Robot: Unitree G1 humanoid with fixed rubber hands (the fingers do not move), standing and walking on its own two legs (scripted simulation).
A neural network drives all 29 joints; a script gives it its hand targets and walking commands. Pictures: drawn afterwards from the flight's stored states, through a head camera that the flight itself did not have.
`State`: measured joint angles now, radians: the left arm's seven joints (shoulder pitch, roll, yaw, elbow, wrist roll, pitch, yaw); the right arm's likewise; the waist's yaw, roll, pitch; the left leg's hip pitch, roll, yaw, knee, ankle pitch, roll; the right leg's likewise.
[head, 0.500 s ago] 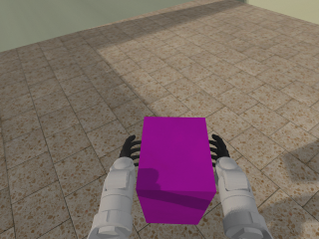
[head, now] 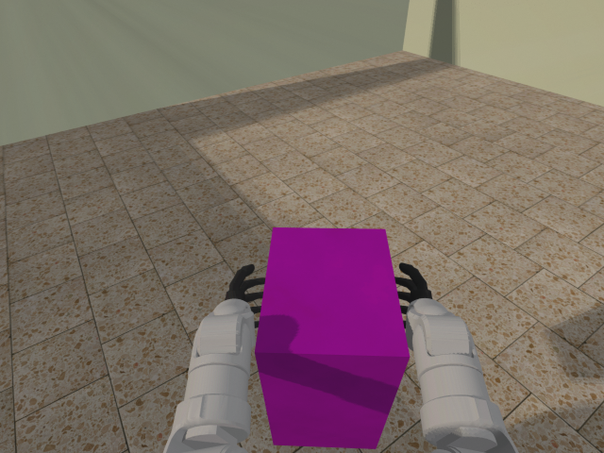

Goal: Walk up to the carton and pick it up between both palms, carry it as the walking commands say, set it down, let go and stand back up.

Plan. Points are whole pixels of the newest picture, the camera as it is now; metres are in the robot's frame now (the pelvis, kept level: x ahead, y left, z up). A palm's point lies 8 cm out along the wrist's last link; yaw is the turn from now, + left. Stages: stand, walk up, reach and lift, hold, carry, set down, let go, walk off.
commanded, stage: reach and lift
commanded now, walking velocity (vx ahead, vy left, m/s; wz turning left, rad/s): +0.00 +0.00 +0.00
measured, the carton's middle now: (326, 342) +0.31 +0.00 -0.02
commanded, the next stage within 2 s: hold in 0.86 s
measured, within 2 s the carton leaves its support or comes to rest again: neither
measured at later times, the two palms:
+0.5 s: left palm (235, 314) +0.31 +0.13 +0.05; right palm (416, 313) +0.31 -0.12 +0.05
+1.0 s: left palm (235, 321) +0.29 +0.13 +0.05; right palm (421, 318) +0.30 -0.13 +0.06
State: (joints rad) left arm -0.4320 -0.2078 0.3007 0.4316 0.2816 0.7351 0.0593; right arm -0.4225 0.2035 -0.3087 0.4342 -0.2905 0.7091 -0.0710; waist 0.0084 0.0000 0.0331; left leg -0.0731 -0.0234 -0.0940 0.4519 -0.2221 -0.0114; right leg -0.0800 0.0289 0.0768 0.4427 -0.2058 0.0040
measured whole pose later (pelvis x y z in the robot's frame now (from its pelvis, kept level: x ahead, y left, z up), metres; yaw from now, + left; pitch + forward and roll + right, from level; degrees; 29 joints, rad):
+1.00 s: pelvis -0.01 +0.00 +0.00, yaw +0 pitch -8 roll +0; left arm -0.38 -0.19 0.24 0.39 0.27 0.75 0.05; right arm -0.39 0.19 -0.25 0.40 -0.28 0.74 -0.07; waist 0.01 0.00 0.02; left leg -0.09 -0.02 -0.09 0.44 -0.21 -0.01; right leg -0.10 0.03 0.08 0.44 -0.19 0.00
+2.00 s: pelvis -0.01 +0.00 +0.00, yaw +0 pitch -9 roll +0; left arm -0.36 -0.18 0.21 0.37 0.26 0.77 0.05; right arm -0.36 0.18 -0.22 0.38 -0.28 0.76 -0.07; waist 0.01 0.00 0.01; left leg -0.09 -0.02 -0.09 0.45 -0.21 -0.01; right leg -0.10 0.03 0.08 0.45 -0.20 0.00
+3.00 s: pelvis -0.06 -0.09 -0.01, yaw -13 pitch +3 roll -1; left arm -0.29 -0.16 0.08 -0.16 0.11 1.25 0.16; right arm -0.31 0.16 -0.09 -0.14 -0.13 1.24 -0.16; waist 0.00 0.01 -0.15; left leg -0.31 0.05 0.08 0.62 -0.36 0.00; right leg -0.40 0.01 -0.09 0.56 -0.20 -0.03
